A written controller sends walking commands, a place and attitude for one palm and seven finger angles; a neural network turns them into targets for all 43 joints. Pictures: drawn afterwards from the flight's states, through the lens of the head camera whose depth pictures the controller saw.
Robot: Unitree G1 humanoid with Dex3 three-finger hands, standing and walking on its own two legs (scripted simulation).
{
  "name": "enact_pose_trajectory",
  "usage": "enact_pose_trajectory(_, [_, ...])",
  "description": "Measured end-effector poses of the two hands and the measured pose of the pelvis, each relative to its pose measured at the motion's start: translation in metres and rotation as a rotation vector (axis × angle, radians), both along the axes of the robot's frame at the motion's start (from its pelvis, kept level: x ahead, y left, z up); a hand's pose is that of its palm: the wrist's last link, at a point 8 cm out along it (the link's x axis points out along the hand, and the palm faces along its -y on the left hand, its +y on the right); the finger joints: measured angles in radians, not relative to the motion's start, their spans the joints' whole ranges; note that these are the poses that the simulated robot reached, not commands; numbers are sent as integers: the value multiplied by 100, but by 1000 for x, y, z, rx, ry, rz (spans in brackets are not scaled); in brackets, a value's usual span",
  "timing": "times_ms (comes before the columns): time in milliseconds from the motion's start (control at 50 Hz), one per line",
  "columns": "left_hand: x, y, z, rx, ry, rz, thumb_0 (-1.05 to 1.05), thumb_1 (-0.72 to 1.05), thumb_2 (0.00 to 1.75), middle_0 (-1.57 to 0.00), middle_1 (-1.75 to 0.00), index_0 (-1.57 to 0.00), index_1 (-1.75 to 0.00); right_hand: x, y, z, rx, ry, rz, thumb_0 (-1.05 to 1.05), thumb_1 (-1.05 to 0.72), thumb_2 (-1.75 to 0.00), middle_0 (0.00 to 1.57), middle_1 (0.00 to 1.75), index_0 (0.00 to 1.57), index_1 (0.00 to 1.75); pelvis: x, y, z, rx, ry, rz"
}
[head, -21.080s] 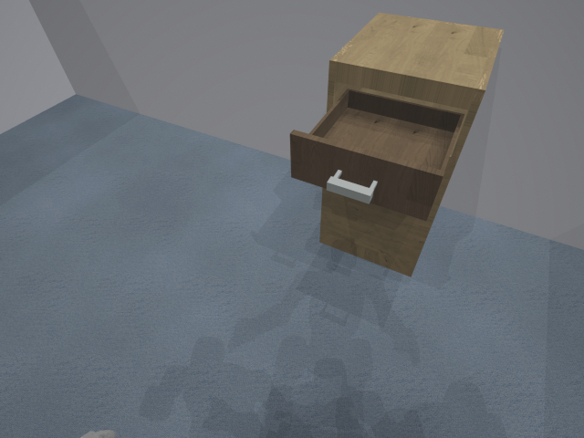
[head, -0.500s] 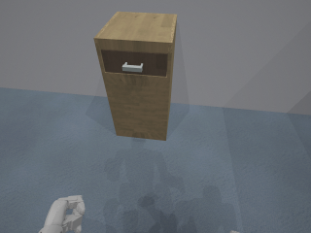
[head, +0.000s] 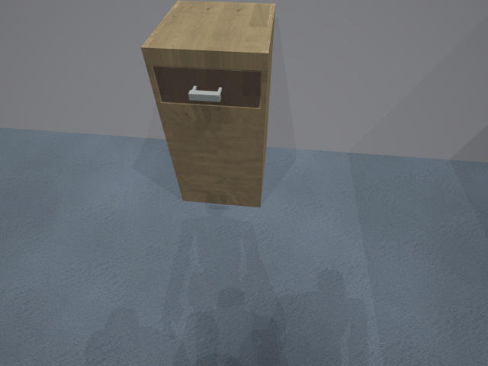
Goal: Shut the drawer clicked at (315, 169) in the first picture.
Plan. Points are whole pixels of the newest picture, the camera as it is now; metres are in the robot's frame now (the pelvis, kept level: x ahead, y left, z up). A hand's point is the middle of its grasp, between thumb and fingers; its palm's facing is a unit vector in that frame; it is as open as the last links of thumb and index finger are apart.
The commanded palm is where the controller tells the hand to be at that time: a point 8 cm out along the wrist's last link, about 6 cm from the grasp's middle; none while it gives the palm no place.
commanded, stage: let the arm hang, fingers relaxed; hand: left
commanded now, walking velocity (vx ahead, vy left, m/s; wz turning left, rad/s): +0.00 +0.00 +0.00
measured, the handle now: (206, 92) +0.96 +0.19 -0.09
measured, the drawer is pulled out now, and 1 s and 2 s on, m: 0.00 0.00 0.00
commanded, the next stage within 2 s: look to check the result in 0.42 s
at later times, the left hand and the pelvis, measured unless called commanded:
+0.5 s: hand out of the picture +0.01 +0.17 -0.17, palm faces +0.04 -0.98 -0.21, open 7.3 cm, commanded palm none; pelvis +0.01 -0.01 +0.00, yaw +0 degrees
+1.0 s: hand out of the picture +0.04 +0.16 -0.17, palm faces +0.02 -0.98 -0.22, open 7.3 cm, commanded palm none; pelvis +0.03 -0.01 +0.00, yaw -1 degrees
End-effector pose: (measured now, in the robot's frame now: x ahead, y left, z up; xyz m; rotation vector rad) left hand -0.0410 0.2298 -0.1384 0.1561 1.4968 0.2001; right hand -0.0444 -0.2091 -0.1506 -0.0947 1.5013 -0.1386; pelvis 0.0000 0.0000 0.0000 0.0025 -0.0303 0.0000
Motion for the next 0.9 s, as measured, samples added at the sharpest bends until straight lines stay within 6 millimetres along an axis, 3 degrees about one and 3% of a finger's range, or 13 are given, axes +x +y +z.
enact_pose_trajectory(160, [34, -18, -5, -35, -94, -20, 0, 91, 90, -24, -35, -24, -34, 4, 13, -3, 29, -33, -22, 0, -91, -90, 20, 30, 20, 30, 0, -1, -1, 4, 4, -4])
enact_pose_trajectory(240, [42, -16, -5, -22, -107, -26, 1, 93, 89, -21, -32, -22, -32, 7, 14, -4, 33, -43, -32, 0, -91, -90, 20, 30, 20, 30, 1, -3, -1, 5, 6, -6])
enact_pose_trajectory(540, [50, -16, -2, -14, -96, -23, 0, 91, 90, -20, -30, -20, -30, 14, -6, -1, -3, -19, -31, 0, -91, -90, 20, 30, 20, 30, 10, -8, 0, 3, 9, -6])
enact_pose_trajectory(900, [71, -18, -1, -11, -105, -36, 0, 91, 90, -20, -30, -20, -30, 47, -17, 1, -16, -56, -11, 0, -91, -90, 20, 30, 20, 30, 23, -13, 2, 2, 8, -8])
